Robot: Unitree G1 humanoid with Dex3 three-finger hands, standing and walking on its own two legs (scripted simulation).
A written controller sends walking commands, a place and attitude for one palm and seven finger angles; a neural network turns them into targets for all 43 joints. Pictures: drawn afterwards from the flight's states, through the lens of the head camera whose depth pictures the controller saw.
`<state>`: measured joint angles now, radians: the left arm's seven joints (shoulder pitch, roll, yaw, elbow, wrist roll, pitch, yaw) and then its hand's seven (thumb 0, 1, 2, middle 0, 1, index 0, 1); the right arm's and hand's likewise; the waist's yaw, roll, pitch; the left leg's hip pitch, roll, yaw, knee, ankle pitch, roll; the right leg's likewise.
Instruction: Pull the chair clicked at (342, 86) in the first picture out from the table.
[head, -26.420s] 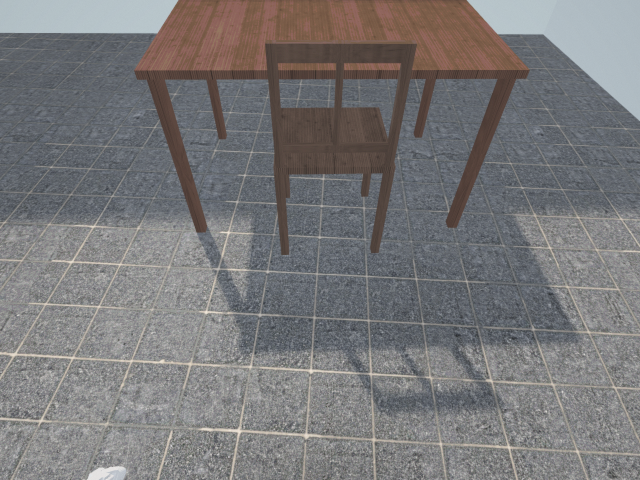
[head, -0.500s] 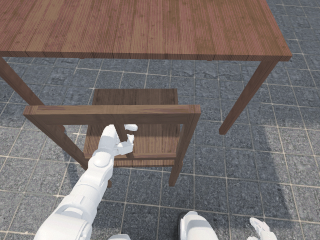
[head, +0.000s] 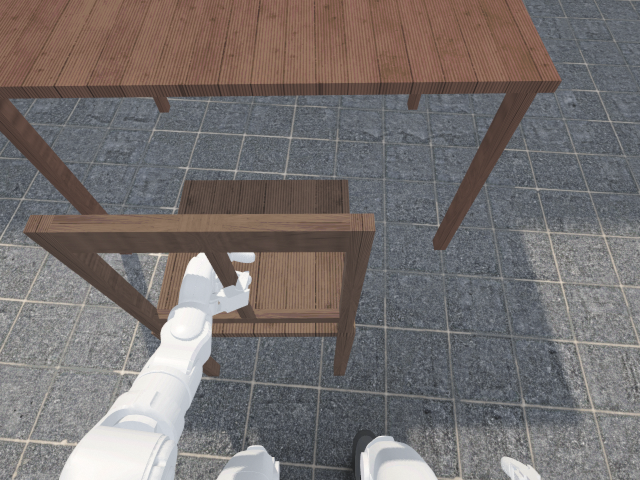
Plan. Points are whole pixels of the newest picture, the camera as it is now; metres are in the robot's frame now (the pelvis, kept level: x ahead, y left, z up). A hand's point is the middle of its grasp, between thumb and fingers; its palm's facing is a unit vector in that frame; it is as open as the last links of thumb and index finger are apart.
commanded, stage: step backward, pulling the chair out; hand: left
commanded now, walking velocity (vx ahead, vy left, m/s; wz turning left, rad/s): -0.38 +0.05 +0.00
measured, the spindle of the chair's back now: (232, 285) +0.38 +0.14 -0.09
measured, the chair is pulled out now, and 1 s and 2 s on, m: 0.29 0.49 0.64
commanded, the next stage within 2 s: stop walking, hand still on the chair in 1.06 s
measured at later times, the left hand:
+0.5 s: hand (231, 356) +0.27 +0.12 -0.06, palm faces -0.03 -0.98 -0.18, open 5.3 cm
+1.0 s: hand (231, 449) +0.16 +0.11 -0.06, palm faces +0.02 -0.98 -0.19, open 5.3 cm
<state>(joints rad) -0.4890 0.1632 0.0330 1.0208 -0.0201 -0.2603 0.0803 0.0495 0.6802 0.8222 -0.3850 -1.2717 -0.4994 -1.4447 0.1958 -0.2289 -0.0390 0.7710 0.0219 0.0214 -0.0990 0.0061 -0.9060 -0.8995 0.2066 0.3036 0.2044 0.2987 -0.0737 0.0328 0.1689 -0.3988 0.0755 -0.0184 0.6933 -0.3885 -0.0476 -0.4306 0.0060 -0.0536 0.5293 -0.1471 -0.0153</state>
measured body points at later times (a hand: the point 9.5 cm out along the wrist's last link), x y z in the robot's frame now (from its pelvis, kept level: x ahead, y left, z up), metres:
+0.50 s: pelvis -0.09 +0.00 +0.00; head -0.01 +0.00 +0.44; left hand +0.26 +0.17 -0.05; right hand +0.00 -0.26 -0.13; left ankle -0.09 +0.13 -0.72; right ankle -0.01 -0.12 -0.73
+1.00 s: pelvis -0.20 -0.02 +0.01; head -0.11 -0.04 +0.45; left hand +0.15 +0.16 -0.05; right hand -0.13 -0.30 -0.13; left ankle -0.21 +0.11 -0.70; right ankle -0.16 -0.14 -0.73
